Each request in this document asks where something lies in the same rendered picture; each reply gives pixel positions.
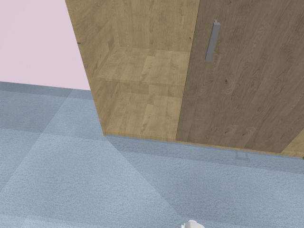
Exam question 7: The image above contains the handle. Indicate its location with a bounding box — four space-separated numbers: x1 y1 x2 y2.
205 19 221 62

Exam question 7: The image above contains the wardrobe door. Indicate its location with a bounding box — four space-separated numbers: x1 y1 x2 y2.
176 0 304 153
284 129 304 152

